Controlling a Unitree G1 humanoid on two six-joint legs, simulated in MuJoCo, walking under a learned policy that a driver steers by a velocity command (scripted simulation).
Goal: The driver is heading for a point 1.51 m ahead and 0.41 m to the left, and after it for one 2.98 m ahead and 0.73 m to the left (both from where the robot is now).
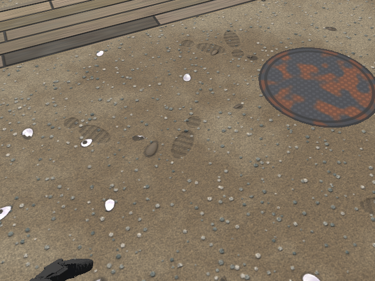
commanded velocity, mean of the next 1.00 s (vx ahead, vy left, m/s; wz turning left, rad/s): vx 0.50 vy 0.00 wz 0.46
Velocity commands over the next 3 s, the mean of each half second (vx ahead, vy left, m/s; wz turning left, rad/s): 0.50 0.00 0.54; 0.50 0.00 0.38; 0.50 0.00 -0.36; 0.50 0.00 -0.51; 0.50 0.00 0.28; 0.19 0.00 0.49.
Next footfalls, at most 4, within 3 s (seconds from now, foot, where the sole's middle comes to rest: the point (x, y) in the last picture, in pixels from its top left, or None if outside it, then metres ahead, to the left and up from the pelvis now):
0.42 left None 0.34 0.19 -0.77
0.92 right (160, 228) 0.67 0.11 -0.77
1.40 left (83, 202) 0.81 0.42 -0.77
1.90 right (143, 138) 1.12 0.18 -0.77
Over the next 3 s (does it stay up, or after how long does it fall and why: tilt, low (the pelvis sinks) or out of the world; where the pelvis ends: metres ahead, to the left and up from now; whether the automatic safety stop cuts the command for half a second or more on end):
stays up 1.50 0.33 0.00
